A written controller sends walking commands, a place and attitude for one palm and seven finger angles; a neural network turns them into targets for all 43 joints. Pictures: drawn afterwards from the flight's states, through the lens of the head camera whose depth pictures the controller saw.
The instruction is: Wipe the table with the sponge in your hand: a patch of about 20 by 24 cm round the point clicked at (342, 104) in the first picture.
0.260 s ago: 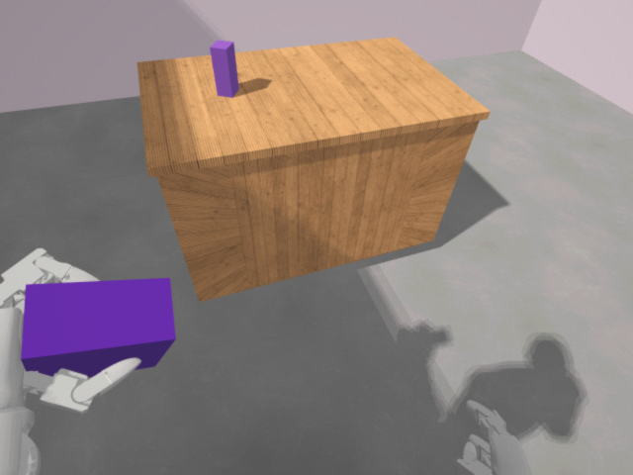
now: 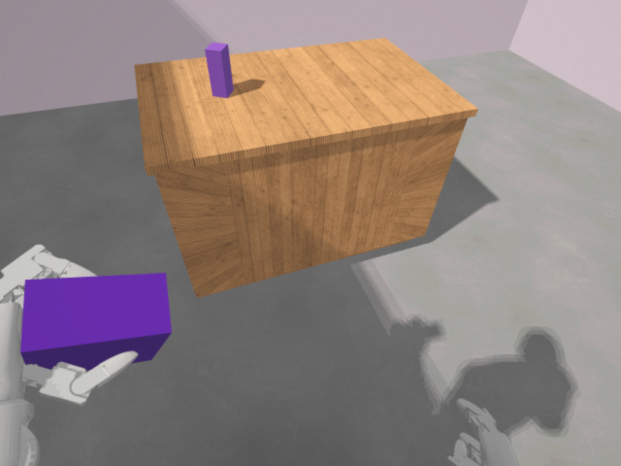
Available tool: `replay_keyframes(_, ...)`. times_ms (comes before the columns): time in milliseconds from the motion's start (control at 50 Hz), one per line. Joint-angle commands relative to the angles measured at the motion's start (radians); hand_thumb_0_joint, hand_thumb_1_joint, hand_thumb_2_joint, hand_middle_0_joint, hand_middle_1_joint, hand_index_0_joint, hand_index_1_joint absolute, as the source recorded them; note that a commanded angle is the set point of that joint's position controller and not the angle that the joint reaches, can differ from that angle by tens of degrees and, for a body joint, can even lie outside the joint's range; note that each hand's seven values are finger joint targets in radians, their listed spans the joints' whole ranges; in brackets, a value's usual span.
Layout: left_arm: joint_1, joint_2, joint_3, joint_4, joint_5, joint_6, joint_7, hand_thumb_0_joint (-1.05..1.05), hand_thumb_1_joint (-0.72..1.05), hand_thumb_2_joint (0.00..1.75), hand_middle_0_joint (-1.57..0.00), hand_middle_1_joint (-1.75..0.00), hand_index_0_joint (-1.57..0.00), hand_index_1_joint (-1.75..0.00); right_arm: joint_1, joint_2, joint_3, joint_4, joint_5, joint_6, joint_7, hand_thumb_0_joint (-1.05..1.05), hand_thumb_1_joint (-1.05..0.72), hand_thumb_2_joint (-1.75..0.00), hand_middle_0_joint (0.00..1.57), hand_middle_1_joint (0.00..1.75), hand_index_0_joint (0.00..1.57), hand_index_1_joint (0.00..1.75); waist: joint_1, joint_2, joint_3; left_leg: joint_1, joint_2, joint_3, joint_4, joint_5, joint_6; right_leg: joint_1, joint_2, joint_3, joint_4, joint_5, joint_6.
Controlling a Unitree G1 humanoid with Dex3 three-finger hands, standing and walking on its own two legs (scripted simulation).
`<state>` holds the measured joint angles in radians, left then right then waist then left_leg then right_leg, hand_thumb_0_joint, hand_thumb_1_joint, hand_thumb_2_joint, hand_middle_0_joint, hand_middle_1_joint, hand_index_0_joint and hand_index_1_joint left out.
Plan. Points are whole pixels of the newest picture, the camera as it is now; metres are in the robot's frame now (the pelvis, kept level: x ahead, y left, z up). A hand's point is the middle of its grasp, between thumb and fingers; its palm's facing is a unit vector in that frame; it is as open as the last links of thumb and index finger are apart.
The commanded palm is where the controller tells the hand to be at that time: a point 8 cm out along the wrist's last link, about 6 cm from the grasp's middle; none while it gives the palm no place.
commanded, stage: look at it before walking up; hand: left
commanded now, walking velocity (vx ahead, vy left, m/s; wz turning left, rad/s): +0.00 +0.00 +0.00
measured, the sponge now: (118, 324) +0.22 +0.21 +0.14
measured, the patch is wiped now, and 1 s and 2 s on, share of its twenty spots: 0.00 0.00 0.00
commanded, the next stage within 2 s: walk to a spot facing it in 0.14 s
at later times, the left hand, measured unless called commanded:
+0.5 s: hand (93, 322) +0.22 +0.23 +0.15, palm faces +0.39 -0.84 -0.37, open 10.0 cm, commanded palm +0.17 +0.26 +0.18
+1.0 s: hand (209, 247) +0.31 +0.14 +0.16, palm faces +0.14 -0.90 -0.41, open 10.0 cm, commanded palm +0.27 +0.19 +0.18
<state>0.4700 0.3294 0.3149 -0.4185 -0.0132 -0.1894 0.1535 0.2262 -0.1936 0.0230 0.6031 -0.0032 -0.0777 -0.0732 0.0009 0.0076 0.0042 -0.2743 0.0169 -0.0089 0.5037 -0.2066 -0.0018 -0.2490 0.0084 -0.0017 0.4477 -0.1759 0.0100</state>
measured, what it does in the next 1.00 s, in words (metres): lifts its right foot, turning right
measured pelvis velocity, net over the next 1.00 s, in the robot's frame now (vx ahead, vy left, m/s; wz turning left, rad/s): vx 0.03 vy -0.02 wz -0.34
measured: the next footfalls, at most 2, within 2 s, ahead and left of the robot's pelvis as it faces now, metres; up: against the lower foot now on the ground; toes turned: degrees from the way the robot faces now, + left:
right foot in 1.18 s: +0.09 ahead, -0.22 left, +0.00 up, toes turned -35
left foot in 1.58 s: +0.33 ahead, -0.09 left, +0.00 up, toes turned -19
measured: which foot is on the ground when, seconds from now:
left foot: down 0.00-1.00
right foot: down 0.00-0.84, up 0.86-1.00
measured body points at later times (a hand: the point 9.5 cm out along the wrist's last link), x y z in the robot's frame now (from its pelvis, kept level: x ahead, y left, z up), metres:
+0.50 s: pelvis -0.01 +0.00 -0.01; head -0.01 +0.00 +0.44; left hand +0.19 +0.27 +0.17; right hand +0.15 -0.24 -0.08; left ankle +0.04 +0.12 -0.74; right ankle +0.04 -0.13 -0.74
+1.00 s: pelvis +0.03 -0.02 -0.01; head +0.03 -0.03 +0.44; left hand +0.29 +0.19 +0.18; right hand +0.10 -0.28 -0.10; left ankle +0.03 +0.12 -0.74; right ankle +0.01 -0.13 -0.66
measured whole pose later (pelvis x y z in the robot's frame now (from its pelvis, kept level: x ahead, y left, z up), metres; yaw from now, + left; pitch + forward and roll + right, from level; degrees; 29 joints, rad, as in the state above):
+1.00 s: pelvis +0.03 -0.02 -0.01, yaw -19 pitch +0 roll +0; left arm 0.45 0.34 0.36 -0.41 0.01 -0.25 0.14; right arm 0.25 -0.17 0.00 0.61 -0.01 -0.08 -0.03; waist 0.01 0.00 -0.01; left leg -0.18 0.12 0.18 0.55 -0.35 -0.04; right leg -0.59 -0.02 -0.06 1.17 -0.39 0.03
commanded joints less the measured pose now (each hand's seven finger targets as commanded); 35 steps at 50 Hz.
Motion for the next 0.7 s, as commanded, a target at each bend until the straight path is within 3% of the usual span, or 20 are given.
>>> replay_keyframes(0, -0.084, 0.159, 0.099, -0.221, -0.007, -0.065, 0.018, 0.0, 0.1, 1.3, -1.2, -1.6, -1.2, -1.6, -0.096, -0.123, -0.042, -0.153, 0.004, -0.05, -0.01, 0.0, -0.9, -0.9, 0.2, 0.3, 0.2, 0.3, -0.001, 0.055, -0.081, -0.066, 0.056, -0.045, -0.131, -0.072, 0.016, 0.069, -0.042, 0.057, -0.078, -0.067, -0.009)
replay_keyframes(100, -0.086, 0.164, 0.105, -0.216, -0.003, -0.068, 0.021, 0.0, 0.1, 1.3, -1.2, -1.6, -1.2, -1.6, -0.092, -0.124, -0.042, -0.152, 0.003, -0.053, -0.011, 0.0, -0.9, -0.9, 0.2, 0.3, 0.2, 0.3, 0.001, 0.051, -0.072, -0.095, 0.059, -0.056, -0.152, -0.132, 0.02, 0.079, -0.037, 0.051, -0.079, -0.105, -0.008)
replay_keyframes(220, -0.083, 0.165, 0.107, -0.201, -0.006, -0.061, 0.019, 0.0, 0.1, 1.3, -1.2, -1.6, -1.2, -1.6, -0.093, -0.127, -0.046, -0.148, 0.003, -0.054, -0.01, 0.0, -0.9, -0.9, 0.2, 0.3, 0.2, 0.3, -0.001, 0.026, -0.081, -0.068, 0.044, -0.038, -0.118, -0.093, 0.013, 0.056, -0.05, 0.065, -0.104, -0.113, -0.012)
replay_keyframes(340, -0.134, 0.155, 0.098, -0.253, -0.005, -0.065, 0.019, 0.0, 0.1, 1.3, -1.2, -1.6, -1.2, -1.6, -0.1, -0.132, -0.055, -0.165, 0.008, -0.05, -0.005, 0.0, -0.9, -0.9, 0.2, 0.3, 0.2, 0.3, 0.006, 0.066, -0.075, -0.052, 0.107, -0.033, -0.113, -0.103, 0.01, -0.014, -0.026, 0.101, -0.019, -0.057, -0.017)
replay_keyframes(460, -0.128, 0.15, 0.114, -0.268, -0.009, -0.066, 0.017, 0.0, 0.1, 1.3, -1.2, -1.6, -1.2, -1.6, -0.105, -0.13, -0.062, -0.188, 0.012, -0.045, 0.003, 0.0, -0.9, -0.9, 0.2, 0.3, 0.2, 0.3, 0.021, 0.124, -0.097, -0.089, 0.193, -0.041, -0.099, -0.147, 0.038, -0.05, -0.006, 0.1, 0.16, -0.051, -0.009)
replay_keyframes(500, -0.119, 0.151, 0.118, -0.259, -0.014, -0.064, 0.013, 0.0, 0.1, 1.3, -1.2, -1.6, -1.2, -1.6, -0.104, -0.129, -0.064, -0.187, 0.01, -0.04, 0.009, 0.0, -0.9, -0.9, 0.2, 0.3, 0.2, 0.3, 0.021, 0.112, -0.103, -0.1, 0.207, -0.033, -0.072, -0.23, 0.048, -0.069, -0.008, 0.102, 0.189, -0.125, -0.017)
replay_keyframes(540, -0.125, 0.152, 0.119, -0.279, -0.015, -0.068, 0.009, 0.0, 0.1, 1.3, -1.2, -1.6, -1.2, -1.6, -0.106, -0.127, -0.066, -0.188, 0.006, -0.039, 0.012, 0.0, -0.9, -0.9, 0.2, 0.3, 0.2, 0.3, 0.018, 0.093, -0.088, -0.104, 0.193, -0.024, -0.039, -0.407, 0.05, -0.134, -0.013, 0.133, 0.168, -0.241, -0.036)
replay_keyframes(580, -0.124, 0.167, 0.137, -0.279, -0.014, -0.075, 0.008, 0.0, 0.1, 1.3, -1.2, -1.6, -1.2, -1.6, -0.102, -0.128, -0.069, -0.19, -0.002, -0.038, 0.011, 0.0, -0.9, -0.9, 0.2, 0.3, 0.2, 0.3, 0.021, 0.045, -0.05, -0.115, 0.142, 0.016, 0.038, -0.501, 0.032, -0.218, -0.03, 0.219, 0.082, -0.397, -0.071)
replay_keyframes(620, -0.126, 0.182, 0.155, -0.282, -0.015, -0.081, 0.008, 0.0, 0.1, 1.3, -1.2, -1.6, -1.2, -1.6, -0.092, -0.122, -0.073, -0.187, -0.01, -0.04, 0.014, 0.0, -0.9, -0.9, 0.2, 0.3, 0.2, 0.3, 0.018, -0.096, -0.035, -0.113, 0.059, 0.082, 0.201, -0.457, -0.002, -0.274, -0.108, 0.426, -0.068, -0.54, -0.136)
replay_keyframes(640, -0.131, 0.182, 0.148, -0.271, -0.015, -0.084, 0.011, 0.0, 0.1, 1.3, -1.2, -1.6, -1.2, -1.6, -0.093, -0.105, -0.064, -0.18, -0.014, -0.044, 0.016, 0.0, -0.9, -0.9, 0.2, 0.3, 0.2, 0.3, 0.016, -0.183, -0.03, -0.14, 0.033, 0.097, 0.277, -0.388, -0.012, -0.229, -0.166, 0.545, -0.128, -0.511, -0.166)
replay_keyframes(660, -0.122, 0.191, 0.155, -0.25, -0.014, -0.086, 0.016, 0.0, 0.1, 1.3, -1.2, -1.6, -1.2, -1.6, -0.091, -0.099, -0.06, -0.171, -0.014, -0.044, 0.02, 0.0, -0.9, -0.9, 0.2, 0.3, 0.2, 0.3, 0.018, -0.219, -0.049, -0.171, 0.013, 0.098, 0.344, -0.33, -0.023, -0.156, -0.212, 0.639, -0.16, -0.427, -0.202)
replay_keyframes(680, -0.12, 0.192, 0.157, -0.253, -0.014, -0.09, 0.02, 0.0, 0.1, 1.3, -1.2, -1.6, -1.2, -1.6, -0.101, -0.095, -0.058, -0.169, -0.011, -0.046, 0.024, 0.0, -0.9, -0.9, 0.2, 0.3, 0.2, 0.3, 0.024, -0.216, -0.077, -0.216, 0.011, 0.069, 0.364, -0.328, -0.028, -0.06, -0.227, 0.67, -0.145, -0.286, -0.231)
